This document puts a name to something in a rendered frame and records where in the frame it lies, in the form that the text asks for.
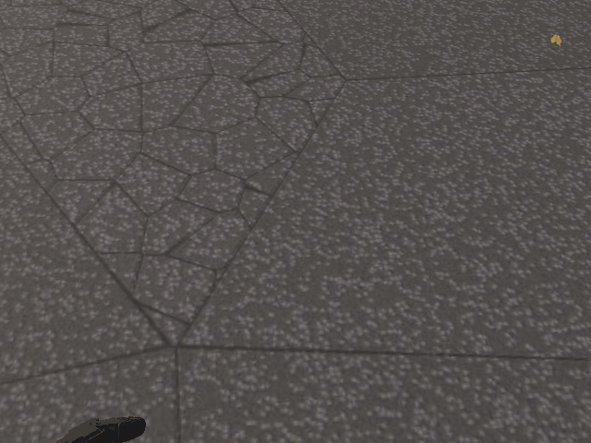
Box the robot left hand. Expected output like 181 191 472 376
55 416 146 443

